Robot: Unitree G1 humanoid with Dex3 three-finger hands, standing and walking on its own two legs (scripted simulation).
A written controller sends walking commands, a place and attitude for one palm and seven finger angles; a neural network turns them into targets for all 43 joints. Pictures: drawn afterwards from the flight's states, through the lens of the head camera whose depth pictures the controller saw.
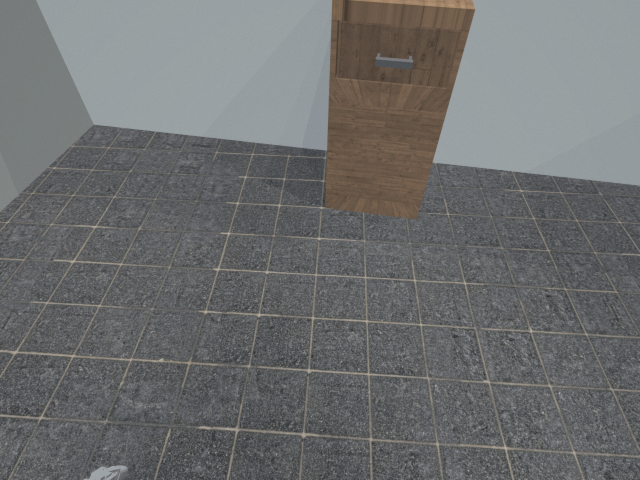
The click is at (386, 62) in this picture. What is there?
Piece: drawer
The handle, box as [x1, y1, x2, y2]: [375, 53, 412, 69]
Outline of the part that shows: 377,53 375,65 411,69 411,56 409,56 408,59 380,57 380,53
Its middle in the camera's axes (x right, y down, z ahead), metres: +0.24 -0.58 +1.26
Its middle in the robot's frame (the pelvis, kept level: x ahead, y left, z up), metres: +1.34 -0.17 -0.05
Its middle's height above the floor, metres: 0.72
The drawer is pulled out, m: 0.00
